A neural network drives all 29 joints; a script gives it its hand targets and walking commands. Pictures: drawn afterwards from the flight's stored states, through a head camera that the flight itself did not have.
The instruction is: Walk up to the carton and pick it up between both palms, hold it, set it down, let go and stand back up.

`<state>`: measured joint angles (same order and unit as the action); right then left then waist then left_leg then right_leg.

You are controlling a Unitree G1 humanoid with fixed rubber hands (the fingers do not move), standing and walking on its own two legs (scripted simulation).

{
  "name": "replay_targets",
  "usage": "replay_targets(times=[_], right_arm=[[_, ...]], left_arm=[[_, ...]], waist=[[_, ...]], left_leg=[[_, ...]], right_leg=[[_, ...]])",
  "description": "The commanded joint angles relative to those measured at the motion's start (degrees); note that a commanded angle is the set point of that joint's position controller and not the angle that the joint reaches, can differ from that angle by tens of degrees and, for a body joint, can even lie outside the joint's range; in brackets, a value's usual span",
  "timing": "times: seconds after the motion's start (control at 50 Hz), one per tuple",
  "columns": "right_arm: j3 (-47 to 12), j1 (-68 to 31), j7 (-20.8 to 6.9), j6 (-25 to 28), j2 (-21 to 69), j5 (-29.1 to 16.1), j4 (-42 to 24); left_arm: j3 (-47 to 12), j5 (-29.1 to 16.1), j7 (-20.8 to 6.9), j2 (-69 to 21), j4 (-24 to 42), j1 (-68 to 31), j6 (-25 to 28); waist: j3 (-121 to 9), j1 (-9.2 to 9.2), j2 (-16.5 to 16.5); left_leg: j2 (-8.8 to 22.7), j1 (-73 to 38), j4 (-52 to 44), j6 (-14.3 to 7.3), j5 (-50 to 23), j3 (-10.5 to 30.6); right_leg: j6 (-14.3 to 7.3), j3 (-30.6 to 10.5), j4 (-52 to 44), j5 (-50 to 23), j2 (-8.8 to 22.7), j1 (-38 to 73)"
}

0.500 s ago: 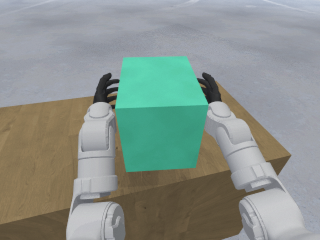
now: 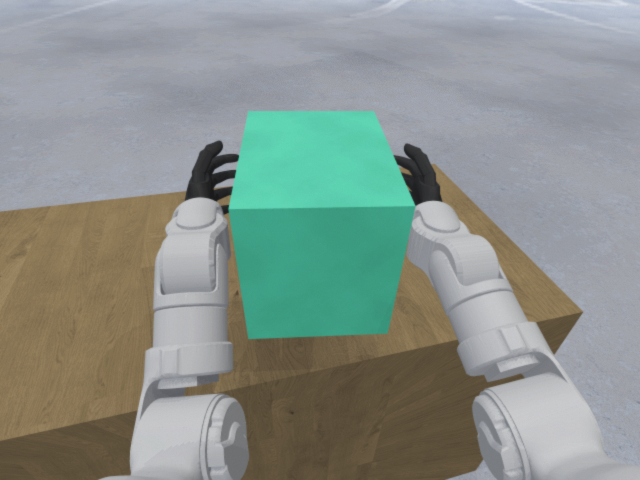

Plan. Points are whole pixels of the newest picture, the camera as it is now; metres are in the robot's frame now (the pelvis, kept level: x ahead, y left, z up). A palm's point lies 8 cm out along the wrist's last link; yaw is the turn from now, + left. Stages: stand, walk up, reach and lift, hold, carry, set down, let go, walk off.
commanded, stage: hold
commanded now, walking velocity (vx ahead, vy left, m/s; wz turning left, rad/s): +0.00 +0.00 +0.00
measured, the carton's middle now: (315, 217) +0.38 +0.01 +0.19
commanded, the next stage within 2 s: none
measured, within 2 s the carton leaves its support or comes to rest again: neither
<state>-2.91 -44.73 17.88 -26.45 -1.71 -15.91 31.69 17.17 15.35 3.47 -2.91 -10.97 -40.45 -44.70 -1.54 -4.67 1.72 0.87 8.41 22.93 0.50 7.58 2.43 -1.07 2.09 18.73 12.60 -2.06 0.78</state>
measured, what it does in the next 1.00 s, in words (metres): stands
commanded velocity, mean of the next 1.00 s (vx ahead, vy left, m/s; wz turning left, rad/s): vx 0.00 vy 0.00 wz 0.00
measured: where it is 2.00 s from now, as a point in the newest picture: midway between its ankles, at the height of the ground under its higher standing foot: outside the picture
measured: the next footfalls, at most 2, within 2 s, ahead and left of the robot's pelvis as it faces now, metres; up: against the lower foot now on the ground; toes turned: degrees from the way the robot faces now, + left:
none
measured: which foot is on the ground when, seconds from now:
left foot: down 0.00-1.00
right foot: down 0.00-1.00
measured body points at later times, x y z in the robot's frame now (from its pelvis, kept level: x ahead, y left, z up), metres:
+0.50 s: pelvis +0.01 +0.01 +0.00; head -0.04 +0.03 +0.45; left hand +0.39 +0.15 +0.21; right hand +0.39 -0.11 +0.21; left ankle +0.06 +0.12 -0.74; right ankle -0.02 -0.11 -0.74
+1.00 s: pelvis +0.01 +0.00 +0.00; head -0.05 +0.02 +0.45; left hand +0.38 +0.15 +0.21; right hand +0.39 -0.11 +0.21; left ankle +0.06 +0.12 -0.74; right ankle -0.02 -0.11 -0.74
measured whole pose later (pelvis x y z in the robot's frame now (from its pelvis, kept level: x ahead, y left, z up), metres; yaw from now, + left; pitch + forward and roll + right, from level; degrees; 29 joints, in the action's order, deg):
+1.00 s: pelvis +0.01 +0.00 +0.00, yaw +0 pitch -7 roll -1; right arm -4.8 -43.8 18.2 -28.2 -2.5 -16.6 28.8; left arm 15.8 15.4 3.7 -3.1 -6.8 -37.7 -46.2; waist -0.7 -4.6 1.5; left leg 0.5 7.5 23.2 0.3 8.5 2.5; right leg -0.7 1.7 18.4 13.1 -1.8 1.9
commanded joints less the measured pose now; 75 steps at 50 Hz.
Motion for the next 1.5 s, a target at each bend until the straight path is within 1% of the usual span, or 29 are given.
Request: replay_targets(times=[0.0, 0.02, 0.04, 0.06, 0.08, 0.1, 0.12, 0.16, 0.2, 0.26, 0.36, 0.44, 0.54, 0.66, 0.8, 0.98, 1.2, 1.48], right_arm=[[-18.22, -52.54, -6.77, 4.41, 39.74, -6.26, -21.36], [-17.77, -52.5, -6.71, 4.44, 39.18, -6.25, -21.25], [-18.36, -51.94, -6.62, 4.44, 39.32, -6.61, -21.9], [-17.38, -52.06, -6.57, 4.13, 38.78, -6.11, -20.45], [-17.83, -54.77, -5.83, 4.15, 40.1, -4.85, -19.89], [-16.97, -53.69, -5.71, 4.13, 39.99, -4.56, -18.57], [-16.99, -54.05, -5.76, 4.38, 40.54, -4.53, -18.92], [-17.39, -55.25, -5.86, 4.82, 41.33, -5.38, -20.95], [-18.49, -55.6, -5.64, 4.86, 41.7, -6.58, -22.8], [-19.07, -53.96, -5.22, 4.36, 41.32, -7.25, -23.08], [-18.27, -51.03, -5.23, 3.54, 39.91, -6.75, -22.53], [-19.13, -50.55, -5.17, 3.39, 39.57, -7.28, -24.28], [-20.67, -50.16, -4.95, 3.36, 39.56, -7.91, -26.68], [-21.69, -49.88, -4.85, 3.34, 39.7, -7.91, -28.21], [-21.83, -49.98, -4.65, 3.11, 40.12, -7.48, -28.05], [-20.69, -50.71, -4.47, 2.68, 40.91, -6.82, -26.01], [-19.35, -52.11, -4.62, 2.69, 41.22, -6.67, -23.84], [-18.94, -52.21, -5.12, 3.02, 40.37, -7.1, -23.32]], left_arm=[[-33.1, -10.78, -7.77, -37.71, 9.16, -47.84, 5.85], [-33.05, -10.74, -7.6, -37.98, 8.57, -47.73, 5.81], [-33.41, -10.95, -7.55, -38.09, 9.3, -47.05, 5.86], [-32.28, -10.48, -7.59, -37.11, 7.58, -47.43, 5.74], [-29.19, -8.06, -8.04, -34.87, 3.24, -44.61, 4.92], [-28.94, -7.95, -8.31, -34.63, 3.27, -45.6, 5.05], [-29.26, -8.15, -8.48, -35.41, 4.13, -45.84, 5.12], [-31.38, -9.68, -8.28, -36.85, 6.54, -47.65, 5.42], [-33.28, -11.02, -7.85, -37.66, 8.69, -48.67, 5.68], [-34.12, -11.56, -7.56, -37.59, 9.93, -48.17, 5.66], [-34.78, -11.19, -7.56, -37.4, 10.89, -45.92, 4.88], [-36.07, -11.28, -7.51, -37.68, 12.83, -44.83, 4.41], [-37.05, -11.19, -7.45, -37.62, 14.84, -43.42, 3.97], [-37.17, -10.65, -7.54, -37.27, 15.67, -42.12, 3.54], [-36.26, -10.09, -7.98, -36.75, 14.74, -41.84, 3.34], [-34.66, -10.08, -8.58, -36.25, 12.28, -43.58, 3.7], [-33.59, -10.5, -8.53, -36.36, 10.31, -45.91, 4.35], [-34.33, -10.81, -7.77, -37.22, 10.99, -46.04, 4.36]], waist=[[-29.61, -0.7, -5.53], [-29.69, -1.17, -6.12], [-30.72, -0.88, -5.88], [-28.63, -1.18, -5.6], [-24.92, 1.48, -2.05], [-24.8, 0.67, -1.88], [-25.64, 1.21, -2.85], [-29.36, 0.71, -4.59], [-32.31, -0.02, -5.64], [-32.64, -0.92, -5.86], [-30.52, -1.74, -6.39], [-30.85, -2.02, -7.03], [-30.97, -1.79, -6.86], [-30.25, -1.06, -6.11], [-28.97, -0.53, -4.96], [-28.03, -0.51, -4.07], [-29.0, -0.5, -4.52], [-30.0, -0.71, -5.87]], left_leg=[[-1.58, -20.82, -0.36, 0.45, -10.97, -0.16], [-1.48, -21.6, -0.14, 0.77, -11.86, 0.11], [-1.53, -22.16, 0.35, 0.97, -12.86, 0.02], [-1.69, -21.4, 0.06, 0.72, -11.28, 0.02], [-2.74, -17.86, -1.38, -1.19, -7.54, -0.76], [-2.29, -17.81, -2.69, -1.57, -6.37, -0.85], [-2.35, -17.13, -2.62, -1.41, -6.68, -0.76], [-2.29, -18.46, -1.22, -0.5, -10.18, -0.66], [-2.28, -20.56, 0.47, 0.51, -14.13, -0.5], [-2.3, -21.64, 1.08, 1.2, -15.45, -0.37], [-1.98, -21.13, 0.47, 1.89, -14.53, -0.32], [-1.78, -22.17, 1.21, 2.73, -17.54, -0.01], [-1.76, -23.19, 1.88, 3.08, -20.44, 0.32], [-1.89, -23.21, 1.77, 2.71, -20.7, 0.36], [-2.22, -22.3, 1.07, 1.9, -18.32, 0.13], [-2.58, -20.58, 0.09, 0.99, -14.24, -0.17], [-2.56, -19.82, -0.15, 0.74, -12.58, -0.24], [-2.02, -20.91, 0.39, 1.61, -14.69, -0.19]], right_leg=[[4.67, 0.7, -4.29, -10.03, -1.35, -8.34], [4.54, 0.78, -4.13, -10.67, -1.63, -8.75], [4.59, 0.99, -4.1, -11.33, -1.77, -7.86], [4.78, 0.89, -4.48, -10.16, -1.41, -8.96], [6.46, -0.31, -5.67, -7.01, -0.1, -9.06], [6.56, -0.2, -5.03, -6.8, -0.57, -8.94], [6.35, -0.2, -4.89, -6.39, -0.39, -8.12], [5.9, -0.16, -4.41, -8.15, -0.73, -7.6], [5.91, 0.03, -3.98, -11.28, -1.05, -7.57], [6.21, 0.28, -3.81, -12.65, -1.15, -7.85], [5.79, 0.59, -3.9, -10.75, -1.44, -7.8], [5.52, 0.91, -3.52, -12.78, -1.9, -7.0], [5.55, 1.13, -3.24, -15.05, -2.26, -6.16], [5.64, 1.0, -3.22, -16.02, -2.33, -5.42], [6.05, 0.56, -3.41, -16.41, -1.93, -5.03], [6.62, 0.15, -3.71, -15.14, -1.2, -5.57], [6.63, 0.12, -3.81, -12.8, -0.93, -6.65], [5.78, 0.52, -3.85, -11.03, -1.58, -7.47]])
